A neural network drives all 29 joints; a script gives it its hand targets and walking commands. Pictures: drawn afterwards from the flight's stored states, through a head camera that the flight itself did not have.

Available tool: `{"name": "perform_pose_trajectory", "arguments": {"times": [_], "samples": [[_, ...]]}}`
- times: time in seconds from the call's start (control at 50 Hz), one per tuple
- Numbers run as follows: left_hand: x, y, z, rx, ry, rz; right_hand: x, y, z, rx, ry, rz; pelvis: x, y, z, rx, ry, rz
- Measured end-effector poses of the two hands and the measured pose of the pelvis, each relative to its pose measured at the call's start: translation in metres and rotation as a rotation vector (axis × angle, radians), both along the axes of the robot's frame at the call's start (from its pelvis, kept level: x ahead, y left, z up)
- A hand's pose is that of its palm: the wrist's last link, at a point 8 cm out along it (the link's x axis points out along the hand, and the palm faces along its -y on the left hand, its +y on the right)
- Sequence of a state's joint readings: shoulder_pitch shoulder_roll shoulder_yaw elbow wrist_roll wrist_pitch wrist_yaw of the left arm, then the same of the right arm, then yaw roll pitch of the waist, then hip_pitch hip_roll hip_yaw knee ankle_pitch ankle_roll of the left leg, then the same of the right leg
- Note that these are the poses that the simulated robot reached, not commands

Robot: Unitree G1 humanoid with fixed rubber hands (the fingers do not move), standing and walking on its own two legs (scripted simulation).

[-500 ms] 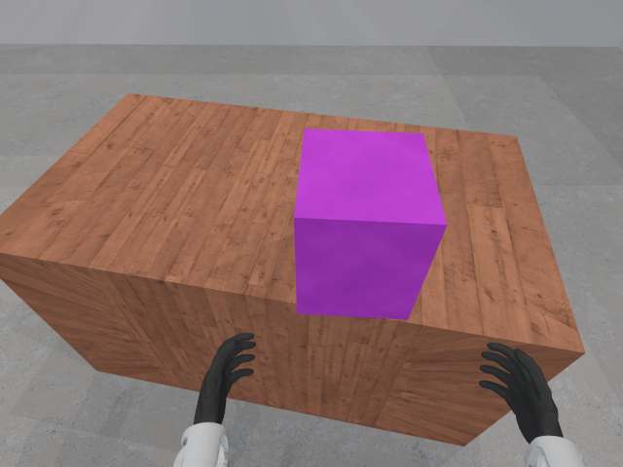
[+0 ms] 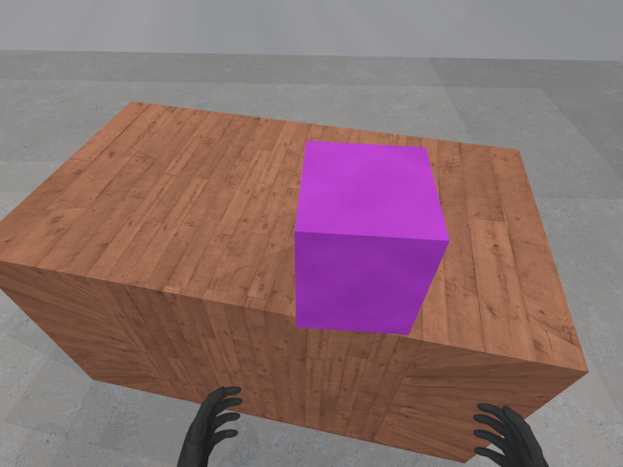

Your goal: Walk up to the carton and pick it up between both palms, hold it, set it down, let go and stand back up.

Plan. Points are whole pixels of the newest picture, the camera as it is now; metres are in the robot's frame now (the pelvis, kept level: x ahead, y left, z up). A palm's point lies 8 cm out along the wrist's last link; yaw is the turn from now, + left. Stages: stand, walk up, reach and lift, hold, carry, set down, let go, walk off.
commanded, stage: set down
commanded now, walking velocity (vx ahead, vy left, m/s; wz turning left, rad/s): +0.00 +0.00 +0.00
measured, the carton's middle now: (358, 240) +0.48 -0.04 -0.01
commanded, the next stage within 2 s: none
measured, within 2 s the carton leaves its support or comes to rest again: neither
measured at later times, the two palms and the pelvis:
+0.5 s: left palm (190, 446) +0.16 +0.18 -0.07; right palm out of the picture +0.13 -0.23 -0.07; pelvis +0.00 +0.02 +0.00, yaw -1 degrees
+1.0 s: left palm (178, 464) +0.14 +0.20 -0.09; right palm out of the picture +0.12 -0.21 -0.10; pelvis -0.02 +0.02 +0.00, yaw -1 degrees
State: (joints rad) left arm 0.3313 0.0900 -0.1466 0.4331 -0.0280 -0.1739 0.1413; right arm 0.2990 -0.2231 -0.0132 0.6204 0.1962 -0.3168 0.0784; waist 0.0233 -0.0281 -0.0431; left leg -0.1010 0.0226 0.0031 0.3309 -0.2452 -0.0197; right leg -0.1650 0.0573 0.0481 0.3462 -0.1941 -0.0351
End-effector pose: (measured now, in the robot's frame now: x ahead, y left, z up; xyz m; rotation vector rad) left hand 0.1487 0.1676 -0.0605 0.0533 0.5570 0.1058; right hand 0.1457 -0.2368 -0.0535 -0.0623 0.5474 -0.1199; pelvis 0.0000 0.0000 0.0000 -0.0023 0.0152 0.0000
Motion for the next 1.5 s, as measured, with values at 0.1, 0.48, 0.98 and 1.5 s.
{"name": "perform_pose_trajectory", "arguments": {"times": [0.1, 0.48, 0.98, 1.5], "samples": [[-0.004, 0.008, 0.0, 0.015, 0.037, 0.001, -0.008, 0.006, -0.002, 0.003, 0.035, -0.001, 0.001, 0.003, 0.0, -0.002, -0.007, -0.002], [0.012, 0.014, -0.008, 0.036, 0.233, -0.027, -0.013, 0.011, -0.015, -0.006, 0.18, -0.006, 0.005, 0.016, 0.0, -0.009, -0.026, -0.023], [-0.004, 0.031, -0.033, 0.058, 0.448, -0.026, -0.021, 0.022, -0.044, -0.02, 0.346, -0.005, -0.014, 0.015, -0.002, -0.008, -0.014, -0.012], [-0.02, 0.041, -0.055, 0.082, 0.697, -0.002, -0.037, 0.037, -0.076, -0.017, 0.545, 0.001, -0.042, 0.008, -0.007, 0.006, 0.018, -0.002]]}}
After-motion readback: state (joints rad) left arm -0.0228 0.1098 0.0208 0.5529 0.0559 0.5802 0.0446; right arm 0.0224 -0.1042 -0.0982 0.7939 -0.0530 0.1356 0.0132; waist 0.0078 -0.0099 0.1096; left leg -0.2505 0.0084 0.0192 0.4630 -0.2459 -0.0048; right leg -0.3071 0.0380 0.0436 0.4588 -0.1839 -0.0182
